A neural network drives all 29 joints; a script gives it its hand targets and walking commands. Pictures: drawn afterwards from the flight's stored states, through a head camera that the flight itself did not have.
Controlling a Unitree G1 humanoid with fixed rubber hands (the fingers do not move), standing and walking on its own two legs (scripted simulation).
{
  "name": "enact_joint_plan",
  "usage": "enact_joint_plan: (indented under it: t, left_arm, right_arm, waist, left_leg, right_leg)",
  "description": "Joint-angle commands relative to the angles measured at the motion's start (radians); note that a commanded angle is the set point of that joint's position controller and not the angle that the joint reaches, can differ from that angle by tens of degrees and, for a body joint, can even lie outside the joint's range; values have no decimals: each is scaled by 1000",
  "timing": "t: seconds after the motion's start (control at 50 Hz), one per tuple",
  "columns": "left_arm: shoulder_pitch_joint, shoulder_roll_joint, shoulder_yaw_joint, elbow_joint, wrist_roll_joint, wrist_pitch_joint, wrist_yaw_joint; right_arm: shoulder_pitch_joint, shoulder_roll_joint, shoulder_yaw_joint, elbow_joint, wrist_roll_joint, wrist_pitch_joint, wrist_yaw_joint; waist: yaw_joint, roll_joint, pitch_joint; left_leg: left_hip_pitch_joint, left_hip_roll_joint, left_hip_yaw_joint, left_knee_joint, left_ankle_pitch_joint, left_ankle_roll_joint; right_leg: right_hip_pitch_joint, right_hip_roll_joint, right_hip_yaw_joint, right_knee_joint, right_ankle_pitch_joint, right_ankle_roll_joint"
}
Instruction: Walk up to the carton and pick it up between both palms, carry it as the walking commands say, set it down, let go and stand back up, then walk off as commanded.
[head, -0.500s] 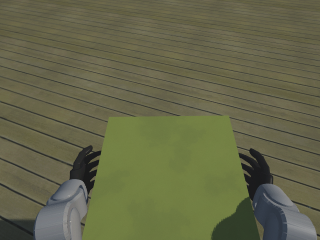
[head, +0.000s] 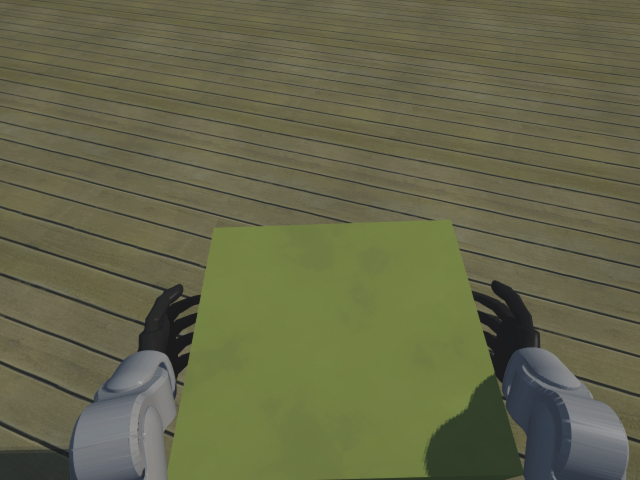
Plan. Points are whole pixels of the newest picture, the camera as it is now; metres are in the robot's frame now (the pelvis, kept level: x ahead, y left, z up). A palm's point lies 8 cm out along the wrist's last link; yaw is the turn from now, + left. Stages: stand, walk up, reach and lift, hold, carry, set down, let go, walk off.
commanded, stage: carry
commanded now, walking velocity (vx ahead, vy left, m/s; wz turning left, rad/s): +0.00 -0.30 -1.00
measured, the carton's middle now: (336, 362) +0.26 +0.00 +0.02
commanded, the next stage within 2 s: none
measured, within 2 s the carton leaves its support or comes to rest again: neither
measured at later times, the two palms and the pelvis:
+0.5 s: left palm (202, 353) +0.24 +0.15 +0.09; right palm out of the picture +0.09 -0.20 +0.10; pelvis -0.05 +0.06 +0.01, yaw -21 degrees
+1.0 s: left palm out of the picture +0.13 -0.09 +0.06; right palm out of the picture -0.14 -0.36 +0.07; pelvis -0.18 -0.06 -0.01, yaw -44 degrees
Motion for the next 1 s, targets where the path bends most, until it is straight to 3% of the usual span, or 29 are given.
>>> enact_joint_plan:
  t: [0.0, 0.08, 0.14, 0.16, 0.22, 0.24, 0.28, 0.38, 0.42, 0.44, 0.48, 0.54, 0.58, 0.6, 0.64, 0.66, 0.68, 0.7, 0.72, 0.74, 0.76, 0.78, 0.8, 0.82, 0.84, 0.86, 0.92, 0.94, 0.98]
  left_arm:
    - [-436, -726, -825, -169, -361, -14, -57]
    - [-542, -814, -924, -239, -446, -45, -77]
    - [-478, -746, -903, -232, -407, -54, -59]
    - [-459, -726, -888, -209, -383, -49, -56]
    - [-436, -727, -881, -188, -361, -48, -43]
    - [-380, -689, -859, -172, -343, -45, -39]
    - [-410, -692, -841, -158, -321, -30, -24]
    - [-343, -671, -784, -88, -271, -2, -8]
    - [-365, -690, -777, -101, -272, -2, -11]
    - [-386, -691, -798, -158, -285, -9, -11]
    - [-400, -728, -805, -136, -299, -5, -21]
    - [-420, -737, -820, -181, -329, -9, -32]
    - [-408, -720, -815, -167, -342, -5, -49]
    - [-421, -724, -821, -178, -354, -9, -51]
    - [-383, -702, -787, -140, -353, -2, -63]
    - [-385, -706, -773, -136, -363, -9, -78]
    - [-349, -730, -770, -105, -369, -10, -90]
    - [-410, -742, -776, -117, -391, -7, -100]
    - [-387, -707, -776, -113, -401, -12, -105]
    - [-381, -710, -772, -110, -387, -12, -104]
    - [-348, -714, -779, -115, -386, -17, -110]
    - [-430, -746, -801, -168, -408, -27, -114]
    - [-436, -750, -799, -178, -414, -36, -119]
    - [-440, -779, -797, -187, -418, -47, -119]
    - [-401, -791, -790, -152, -406, -54, -117]
    - [-416, -806, -806, -221, -403, -76, -113]
    - [-385, -854, -840, -240, -370, -103, -93]
    - [-366, -823, -840, -231, -351, -103, -81]
    - [-355, -789, -836, -196, -310, -92, -66]
  right_arm:
    - [-325, 713, 761, -152, 252, -8, 52]
    - [-269, 724, 710, -173, 210, -52, 56]
    - [-191, 671, 698, -143, 195, -65, 63]
    - [-229, 665, 722, -154, 209, -63, 70]
    - [-229, 652, 719, -152, 219, -63, 75]
    - [-195, 628, 724, -139, 221, -59, 74]
    - [-242, 616, 718, -134, 234, -41, 78]
    - [-267, 578, 730, -137, 256, -17, 89]
    - [-324, 608, 752, -165, 278, -12, 96]
    - [-277, 609, 745, -159, 275, -14, 97]
    - [-346, 617, 757, -197, 272, -20, 93]
    - [-332, 634, 759, -193, 260, -19, 86]
    - [-303, 616, 763, -184, 236, -14, 79]
    - [-310, 632, 766, -181, 233, -16, 69]
    - [-282, 626, 780, -160, 222, -5, 63]
    - [-324, 647, 814, -199, 226, -13, 55]
    - [-324, 647, 822, -221, 220, -17, 50]
    - [-352, 657, 816, -212, 208, -10, 47]
    - [-310, 647, 811, -185, 191, -2, 39]
    - [-321, 640, 830, -204, 202, 0, 45]
    - [-322, 659, 846, -222, 218, -1, 49]
    - [-332, 714, 831, -190, 229, -13, 49]
    - [-311, 740, 824, -150, 237, -18, 55]
    - [-312, 767, 829, -148, 246, -32, 56]
    - [-266, 794, 819, -93, 236, -34, 51]
    - [-273, 826, 850, -129, 262, -50, 59]
    - [-292, 813, 860, -216, 311, -91, 75]
    - [-228, 768, 834, -191, 296, -93, 77]
    - [-248, 722, 835, -194, 293, -94, 88]
  waist:
    - [-13, 192, -245]
    - [-13, 186, -235]
    - [-14, 178, -276]
    - [-8, 139, -253]
    - [-7, 183, -221]
    - [-7, 158, -229]
    - [-2, 213, -149]
    - [6, 210, -96]
    - [7, 174, -114]
    - [13, 219, -122]
    - [22, 214, -112]
    - [26, 247, -148]
    - [24, 212, -146]
    - [39, 279, -161]
    - [39, 232, -213]
    - [41, 92, -207]
    - [45, -23, -212]
    - [41, -231, -125]
    - [20, -443, -94]
    - [18, -431, -53]
    - [16, -411, -86]
    - [4, -293, -139]
    - [3, -291, -208]
    - [6, -258, -308]
    - [1, -218, -363]
    - [8, -230, -404]
    - [20, -43, -403]
    - [22, 1, -389]
    - [5, -4, -317]
  left_leg:
    - [381, 409, -252, -98, 700, 187]
    - [304, 390, -193, -184, 225, 132]
    - [414, 440, -163, -144, 382, 147]
    - [382, 433, -139, -124, 468, 121]
    - [422, 428, -113, -104, 603, 81]
    - [409, 428, -109, -108, 556, 104]
    - [356, 433, -83, -130, 500, 71]
    - [336, 449, -1, -142, 459, 95]
    - [342, 474, 11, -167, 274, 94]
    - [321, 504, 23, -189, 176, 106]
    - [283, 510, 60, -210, 37, 100]
    - [244, 542, 100, -202, 8, 99]
    - [214, 571, 118, -207, -32, 97]
    - [172, 568, 172, -197, -52, 71]
    - [196, 545, 196, -104, 34, 45]
    - [167, 541, 217, 9, -28, 11]
    - [127, 447, 273, 189, -121, -21]
    - [-11, 332, 285, 333, -391, -58]
    - [-181, 208, 259, 576, -573, -109]
    - [-289, 126, 152, 713, -606, -155]
    - [-241, 110, 78, 733, -574, -155]
    - [-268, 113, 46, 743, -478, -148]
    - [-306, 123, 7, 741, -402, -147]
    - [-316, 105, 26, 723, -299, -138]
    - [-288, 114, -4, 699, -275, -127]
    - [-246, 89, -2, 611, -263, -117]
    - [-152, 36, -9, 354, -327, -103]
    - [-54, 12, 0, 216, -359, -89]
    - [276, 8, 24, -89, -323, -39]
  right_leg:
    - [-296, 122, -28, 507, -280, -35]
    - [-399, 86, 64, 670, -113, -49]
    - [-435, 109, 47, 695, -71, -43]
    - [-430, 107, 48, 729, -55, -53]
    - [-466, 130, 31, 693, -27, -52]
    - [-449, 124, 34, 692, -32, -58]
    - [-472, 125, 22, 701, -6, -48]
    - [-473, 120, -30, 622, 23, -54]
    - [-465, 119, -19, 612, 37, -67]
    - [-463, 94, -5, 602, 28, -68]
    - [-445, 71, 23, 567, 13, -69]
    - [-368, 39, 34, 436, 14, -82]
    - [-339, 46, 1, 375, 12, -95]
    - [-242, 36, 4, 294, -16, -96]
    - [-136, 91, -84, 161, -7, -111]
    - [-93, 103, -69, 26, -4, -129]
    - [-33, 160, -41, -122, 47, -144]
    - [-30, 144, 90, -259, 186, -161]
    - [4, 32, 351, -267, 658, -205]
    - [-59, 31, 388, -263, 739, -258]
    - [-100, 51, 411, -275, 588, -287]
    - [-3, 91, 322, -215, 614, -286]
    - [134, 99, 267, -138, 775, -278]
    - [227, 108, 213, -115, 812, -268]
    - [266, 132, 208, -141, 779, -214]
    - [284, 140, 216, -143, 805, -225]
    - [283, 138, 349, -161, 746, -304]
    - [212, 143, 401, -230, 646, -292]
    - [-73, 201, 335, -384, 321, -155]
